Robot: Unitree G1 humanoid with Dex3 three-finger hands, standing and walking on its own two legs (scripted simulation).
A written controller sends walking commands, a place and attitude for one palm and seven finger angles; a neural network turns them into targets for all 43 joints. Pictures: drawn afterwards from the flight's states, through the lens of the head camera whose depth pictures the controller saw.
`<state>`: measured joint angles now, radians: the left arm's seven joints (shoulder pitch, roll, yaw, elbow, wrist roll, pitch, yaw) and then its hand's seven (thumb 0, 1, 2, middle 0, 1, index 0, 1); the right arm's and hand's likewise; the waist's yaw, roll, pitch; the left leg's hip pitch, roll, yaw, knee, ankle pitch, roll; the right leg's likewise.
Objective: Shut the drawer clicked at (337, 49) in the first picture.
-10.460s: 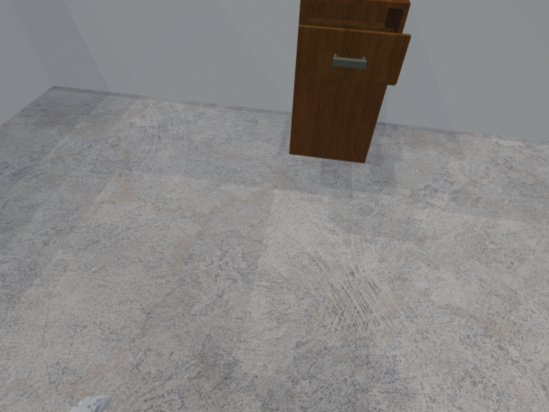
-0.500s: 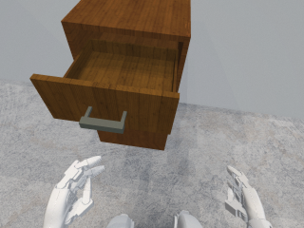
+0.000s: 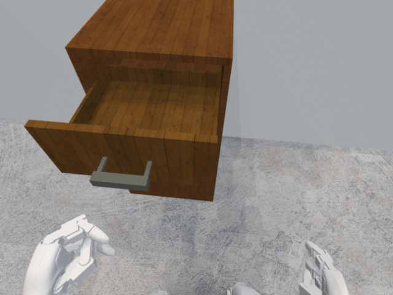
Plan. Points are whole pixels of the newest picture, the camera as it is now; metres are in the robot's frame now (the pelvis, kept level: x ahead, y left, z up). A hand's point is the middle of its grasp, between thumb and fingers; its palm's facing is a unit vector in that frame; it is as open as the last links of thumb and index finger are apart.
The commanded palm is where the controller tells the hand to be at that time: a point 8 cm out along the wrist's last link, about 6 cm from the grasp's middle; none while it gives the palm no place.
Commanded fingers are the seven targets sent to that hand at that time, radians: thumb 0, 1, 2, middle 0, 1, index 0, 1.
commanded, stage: raise the hand and make a fist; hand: left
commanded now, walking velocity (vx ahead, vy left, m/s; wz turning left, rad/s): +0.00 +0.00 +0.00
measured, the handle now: (123, 172) +0.37 +0.19 +0.02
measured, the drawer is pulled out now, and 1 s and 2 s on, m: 0.27 0.27 0.27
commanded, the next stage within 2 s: bring the fist close to the handle in 0.98 s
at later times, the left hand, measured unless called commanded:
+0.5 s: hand (96, 262) +0.16 +0.16 +0.11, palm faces -0.04 -1.00 -0.04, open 3.2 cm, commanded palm +0.12 +0.21 +0.11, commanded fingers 0.00 0.90 0.90 -1.40 -1.60 -1.40 -1.60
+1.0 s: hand (92, 256) +0.17 +0.16 +0.12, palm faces +0.01 -1.00 -0.08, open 3.3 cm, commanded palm +0.12 +0.21 +0.12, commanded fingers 0.00 0.90 0.90 -1.40 -1.60 -1.40 -1.60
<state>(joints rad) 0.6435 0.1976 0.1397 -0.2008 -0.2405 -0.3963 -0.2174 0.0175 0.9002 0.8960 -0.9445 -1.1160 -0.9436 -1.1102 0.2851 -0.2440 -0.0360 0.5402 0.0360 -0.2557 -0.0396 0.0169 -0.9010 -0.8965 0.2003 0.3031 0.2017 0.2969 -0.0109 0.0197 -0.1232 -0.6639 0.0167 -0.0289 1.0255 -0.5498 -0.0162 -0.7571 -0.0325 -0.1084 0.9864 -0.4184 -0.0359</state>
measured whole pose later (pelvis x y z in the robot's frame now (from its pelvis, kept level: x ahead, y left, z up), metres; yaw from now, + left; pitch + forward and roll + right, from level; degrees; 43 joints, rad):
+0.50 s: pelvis +0.01 +0.03 +0.01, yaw +0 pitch +8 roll -2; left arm 0.74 0.17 -0.03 -0.45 -0.15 -0.25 -0.14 0.02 0.90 0.90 -1.37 -1.58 -1.37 -1.57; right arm 0.26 -0.19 0.04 0.44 0.03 -0.23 -0.01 0.01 -0.90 -0.90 0.20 0.30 0.20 0.30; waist 0.02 0.04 -0.13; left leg -0.57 0.00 -0.01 0.99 -0.56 0.02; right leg -0.65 -0.04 -0.09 0.93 -0.41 0.00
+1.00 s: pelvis +0.01 +0.01 +0.01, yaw +0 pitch +7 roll -1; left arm 0.75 0.18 0.02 -0.46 -0.18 -0.28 -0.12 0.02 0.90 0.90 -1.40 -1.60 -1.40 -1.60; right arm 0.29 -0.22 0.02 0.48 0.04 -0.26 -0.03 0.02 -0.90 -0.90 0.20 0.30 0.20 0.30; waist 0.01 0.05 -0.13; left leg -0.54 0.01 -0.02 0.96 -0.54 0.00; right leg -0.63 -0.03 -0.10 0.91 -0.41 -0.02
